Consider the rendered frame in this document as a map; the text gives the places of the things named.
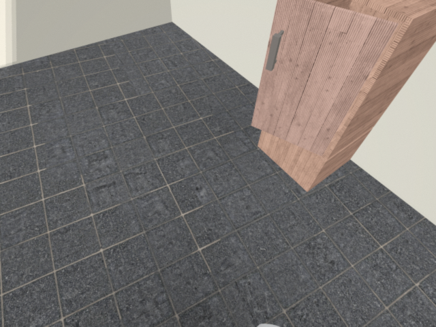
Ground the cupboard door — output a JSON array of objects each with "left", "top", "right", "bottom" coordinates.
[{"left": 251, "top": 0, "right": 398, "bottom": 156}]

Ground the handle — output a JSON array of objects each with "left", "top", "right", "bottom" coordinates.
[{"left": 266, "top": 30, "right": 284, "bottom": 71}]

